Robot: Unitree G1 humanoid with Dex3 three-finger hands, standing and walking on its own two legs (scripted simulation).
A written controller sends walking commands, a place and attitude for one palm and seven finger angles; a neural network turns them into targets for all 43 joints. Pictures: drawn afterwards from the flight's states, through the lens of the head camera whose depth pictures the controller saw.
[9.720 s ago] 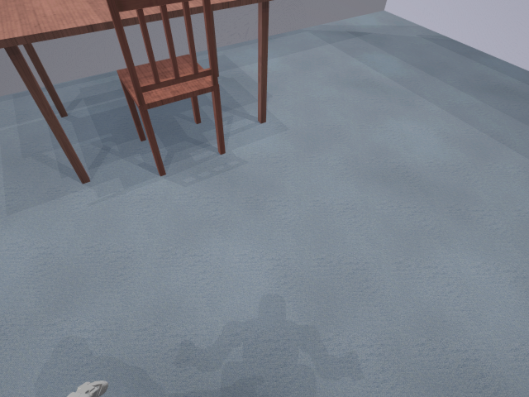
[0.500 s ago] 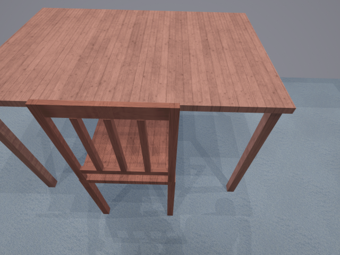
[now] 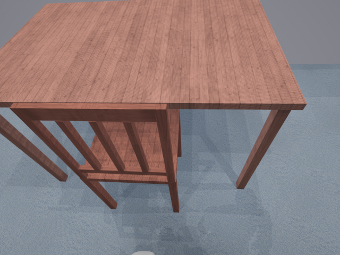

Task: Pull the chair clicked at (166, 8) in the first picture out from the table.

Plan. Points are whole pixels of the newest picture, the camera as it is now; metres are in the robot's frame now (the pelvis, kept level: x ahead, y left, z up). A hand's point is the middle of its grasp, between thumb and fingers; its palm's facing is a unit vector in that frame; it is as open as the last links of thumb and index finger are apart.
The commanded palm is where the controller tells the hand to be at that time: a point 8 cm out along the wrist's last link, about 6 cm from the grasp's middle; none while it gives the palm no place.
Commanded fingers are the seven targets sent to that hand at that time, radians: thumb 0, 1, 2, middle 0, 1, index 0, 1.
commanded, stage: come to a stop and stand still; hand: left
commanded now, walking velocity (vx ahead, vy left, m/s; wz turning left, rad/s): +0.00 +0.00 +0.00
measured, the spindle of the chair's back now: (110, 148) +0.42 +0.23 -0.08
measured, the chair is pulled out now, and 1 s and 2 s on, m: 0.00 0.00 0.00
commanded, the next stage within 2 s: look again from close up in 0.42 s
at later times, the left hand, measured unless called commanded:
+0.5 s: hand out of the picture -0.02 +0.20 -0.16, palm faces +0.01 -0.98 -0.21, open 7.4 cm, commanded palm none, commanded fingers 0.00 0.90 0.90 -0.20 -0.30 -0.20 -0.30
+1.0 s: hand out of the picture +0.05 +0.19 -0.15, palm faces -0.01 -0.97 -0.24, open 7.4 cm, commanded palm none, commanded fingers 0.00 0.90 0.90 -0.20 -0.30 -0.20 -0.30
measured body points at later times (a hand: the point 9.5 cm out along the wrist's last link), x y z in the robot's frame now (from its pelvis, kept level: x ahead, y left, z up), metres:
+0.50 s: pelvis -0.01 +0.02 +0.02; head +0.00 +0.02 +0.47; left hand -0.02 +0.25 -0.14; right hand +0.02 -0.21 -0.14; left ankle -0.01 +0.11 -0.72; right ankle +0.01 -0.12 -0.72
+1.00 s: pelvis +0.01 +0.01 +0.02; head +0.03 -0.01 +0.47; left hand +0.05 +0.24 -0.13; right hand +0.03 -0.22 -0.14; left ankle -0.01 +0.11 -0.72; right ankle +0.01 -0.12 -0.72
